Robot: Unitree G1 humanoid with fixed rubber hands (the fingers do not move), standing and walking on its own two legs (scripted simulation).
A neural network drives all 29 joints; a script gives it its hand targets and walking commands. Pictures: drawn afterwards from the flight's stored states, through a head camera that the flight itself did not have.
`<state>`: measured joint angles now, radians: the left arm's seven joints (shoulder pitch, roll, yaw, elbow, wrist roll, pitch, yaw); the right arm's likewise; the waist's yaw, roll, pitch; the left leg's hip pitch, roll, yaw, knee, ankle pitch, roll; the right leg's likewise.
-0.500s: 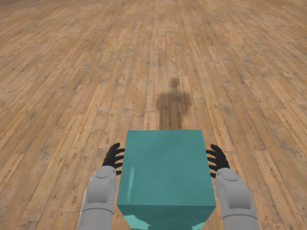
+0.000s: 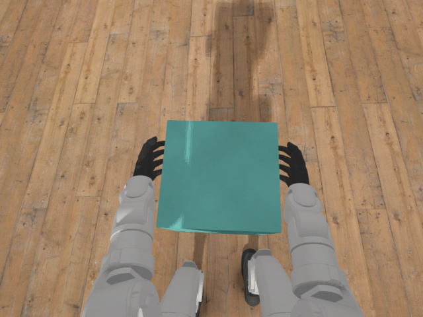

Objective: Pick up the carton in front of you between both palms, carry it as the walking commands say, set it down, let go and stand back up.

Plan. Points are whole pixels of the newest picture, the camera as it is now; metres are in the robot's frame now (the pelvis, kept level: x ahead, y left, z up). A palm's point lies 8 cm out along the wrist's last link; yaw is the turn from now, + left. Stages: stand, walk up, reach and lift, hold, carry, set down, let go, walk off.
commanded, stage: set down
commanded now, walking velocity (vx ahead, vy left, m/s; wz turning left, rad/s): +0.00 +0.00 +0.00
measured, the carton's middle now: (220, 186) +0.38 +0.01 -0.14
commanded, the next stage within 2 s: none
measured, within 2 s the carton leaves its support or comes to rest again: neither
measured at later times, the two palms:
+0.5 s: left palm (169, 172) +0.44 +0.15 -0.21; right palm (284, 181) +0.41 -0.15 -0.22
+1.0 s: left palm (187, 175) +0.48 +0.13 -0.36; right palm (280, 183) +0.44 -0.17 -0.38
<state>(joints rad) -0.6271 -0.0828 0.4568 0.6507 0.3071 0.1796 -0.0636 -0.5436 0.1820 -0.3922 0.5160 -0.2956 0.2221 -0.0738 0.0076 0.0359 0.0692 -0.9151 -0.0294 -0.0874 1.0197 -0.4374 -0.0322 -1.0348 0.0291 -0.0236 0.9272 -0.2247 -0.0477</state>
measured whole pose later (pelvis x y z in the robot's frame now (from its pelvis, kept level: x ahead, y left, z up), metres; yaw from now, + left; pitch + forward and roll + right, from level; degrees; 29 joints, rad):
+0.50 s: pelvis +0.00 +0.05 -0.13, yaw +1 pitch +42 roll +2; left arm -0.79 -0.09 0.39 0.70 0.16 0.18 0.10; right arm -0.75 0.01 -0.41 0.64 -0.20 0.21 -0.02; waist -0.05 0.06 -0.21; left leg -1.66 -0.10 0.00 1.53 -0.60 0.01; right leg -1.80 -0.01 0.06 1.43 -0.36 0.03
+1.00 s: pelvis -0.04 +0.03 -0.25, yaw +4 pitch +46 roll +4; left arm -1.14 0.05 0.34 0.82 0.07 0.19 0.14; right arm -1.07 -0.10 -0.40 0.71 -0.14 0.25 -0.06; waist -0.07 0.07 -0.02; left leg -2.07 -0.11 0.01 1.93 -0.66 -0.03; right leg -2.23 0.00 0.05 1.81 -0.38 0.01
